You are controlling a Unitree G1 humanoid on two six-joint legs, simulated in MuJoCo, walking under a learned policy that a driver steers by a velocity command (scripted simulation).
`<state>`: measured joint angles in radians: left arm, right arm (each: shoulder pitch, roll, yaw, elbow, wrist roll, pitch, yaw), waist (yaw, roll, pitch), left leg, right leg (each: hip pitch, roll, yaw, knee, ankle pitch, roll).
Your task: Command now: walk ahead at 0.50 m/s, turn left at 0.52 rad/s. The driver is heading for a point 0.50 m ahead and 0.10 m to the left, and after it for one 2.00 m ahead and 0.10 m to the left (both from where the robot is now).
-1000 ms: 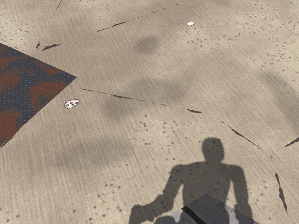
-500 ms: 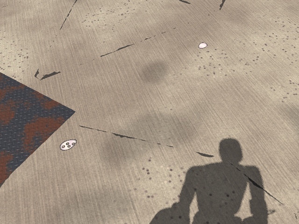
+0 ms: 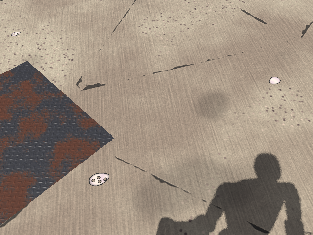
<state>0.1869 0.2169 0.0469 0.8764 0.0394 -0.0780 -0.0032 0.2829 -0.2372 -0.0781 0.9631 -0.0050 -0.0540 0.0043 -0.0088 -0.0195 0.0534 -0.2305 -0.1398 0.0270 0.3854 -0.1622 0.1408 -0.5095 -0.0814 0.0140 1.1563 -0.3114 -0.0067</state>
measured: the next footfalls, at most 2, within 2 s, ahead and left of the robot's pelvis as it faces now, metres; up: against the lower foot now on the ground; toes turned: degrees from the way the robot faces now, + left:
right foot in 0.36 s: +0.39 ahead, -0.11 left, +0.00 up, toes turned +14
left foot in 0.84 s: +0.50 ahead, +0.16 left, +0.00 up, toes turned +28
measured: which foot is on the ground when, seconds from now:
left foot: down 0.00-0.38, up 0.40-0.82, down 0.84-1.00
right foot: up 0.00-0.34, down 0.36-0.84, up 0.86-1.00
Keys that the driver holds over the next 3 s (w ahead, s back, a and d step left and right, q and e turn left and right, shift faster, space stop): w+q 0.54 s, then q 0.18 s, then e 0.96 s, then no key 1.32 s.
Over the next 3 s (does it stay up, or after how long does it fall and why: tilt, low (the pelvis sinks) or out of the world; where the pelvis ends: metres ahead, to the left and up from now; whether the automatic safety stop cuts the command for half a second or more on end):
stays up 0.41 0.01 0.01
